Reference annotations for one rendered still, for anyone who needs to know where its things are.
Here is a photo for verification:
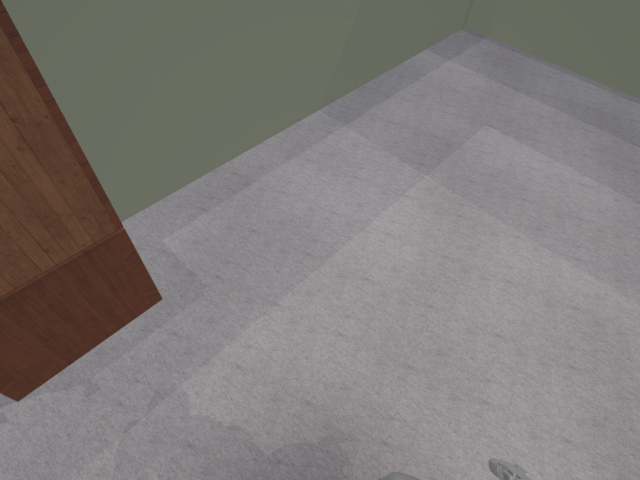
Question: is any cupboard door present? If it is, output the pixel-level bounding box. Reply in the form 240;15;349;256
0;26;116;297

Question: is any right robot hand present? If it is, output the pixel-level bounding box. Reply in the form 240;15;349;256
489;458;531;480

